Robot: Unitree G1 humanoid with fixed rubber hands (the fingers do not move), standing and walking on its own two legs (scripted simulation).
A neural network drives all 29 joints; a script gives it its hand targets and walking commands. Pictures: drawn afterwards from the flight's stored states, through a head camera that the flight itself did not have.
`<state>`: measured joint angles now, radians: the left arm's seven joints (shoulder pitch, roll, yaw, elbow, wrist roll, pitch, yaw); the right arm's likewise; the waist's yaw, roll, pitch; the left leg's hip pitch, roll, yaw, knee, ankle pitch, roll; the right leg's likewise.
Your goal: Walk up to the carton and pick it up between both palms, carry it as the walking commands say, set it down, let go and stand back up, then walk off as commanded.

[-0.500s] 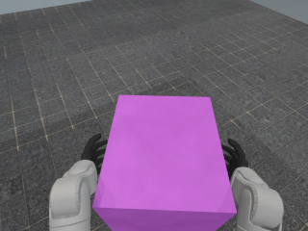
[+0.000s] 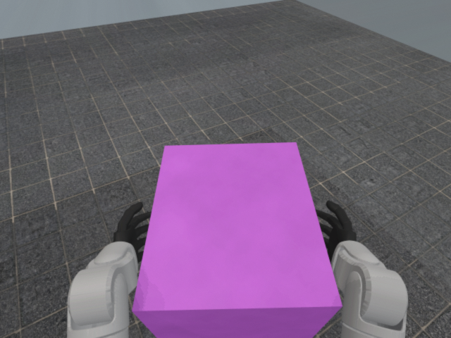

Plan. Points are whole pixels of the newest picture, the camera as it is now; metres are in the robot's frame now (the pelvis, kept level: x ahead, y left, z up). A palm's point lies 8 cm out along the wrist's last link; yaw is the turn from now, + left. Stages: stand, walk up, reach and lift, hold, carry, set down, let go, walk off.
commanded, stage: carry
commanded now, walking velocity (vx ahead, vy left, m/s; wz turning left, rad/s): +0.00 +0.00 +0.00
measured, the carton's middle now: (233, 249) +0.28 +0.00 +0.01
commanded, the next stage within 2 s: none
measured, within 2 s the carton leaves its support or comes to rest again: neither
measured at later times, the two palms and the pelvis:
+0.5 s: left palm (94, 292) +0.17 +0.19 +0.09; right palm (331, 277) +0.20 -0.14 +0.09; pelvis -0.05 +0.01 +0.01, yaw +2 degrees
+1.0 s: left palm (98, 287) +0.18 +0.19 +0.07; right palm (327, 284) +0.20 -0.14 +0.07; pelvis -0.07 +0.02 +0.01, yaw +4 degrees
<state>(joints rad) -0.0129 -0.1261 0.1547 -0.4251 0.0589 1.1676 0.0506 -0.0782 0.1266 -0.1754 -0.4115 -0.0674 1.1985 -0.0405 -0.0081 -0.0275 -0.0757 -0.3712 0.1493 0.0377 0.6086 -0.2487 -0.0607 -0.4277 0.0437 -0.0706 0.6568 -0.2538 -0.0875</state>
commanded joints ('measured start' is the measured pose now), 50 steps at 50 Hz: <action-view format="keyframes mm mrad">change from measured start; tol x16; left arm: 1 -628 -814 -778 -179 -358 10 -218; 41 -685 -814 -750 -107 -333 -4 -199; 44 -642 -813 -724 -69 -312 -46 -198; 45 -573 -792 -614 160 -230 -82 -208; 50 -613 -820 -759 -107 -326 -110 -203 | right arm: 1 -556 767 796 -100 375 -2 237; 20 -575 727 796 -206 339 -26 194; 36 -580 704 726 84 302 -19 237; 50 -587 791 814 -126 335 -116 206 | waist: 1 25 -118 -168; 14 -2 244 -339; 23 -30 -175 -279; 34 10 195 -170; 39 -2 -51 -138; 50 -3 -39 -346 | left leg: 1 -116 -78 50 306 -282 43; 5 -89 -67 2 434 -211 61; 11 241 -8 -96 -275 -127 125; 13 271 162 -280 -212 159 166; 18 27 107 -177 -250 -57 158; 21 88 9 -59 -96 176 107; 24 83 -78 -5 -98 -121 72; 36 56 -57 -85 -248 -253 122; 50 107 -60 -101 -188 -46 146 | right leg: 1 82 -312 332 -441 -145 -4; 3 23 -341 379 -544 -406 69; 12 133 -148 101 -97 23 48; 18 147 -106 95 -37 40 57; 22 301 -264 215 -187 585 23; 28 161 -242 232 -360 -41 50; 31 274 -204 166 -225 98 27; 40 178 -212 242 -399 -207 39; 47 284 -212 172 -240 216 8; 50 261 -208 177 -268 74 26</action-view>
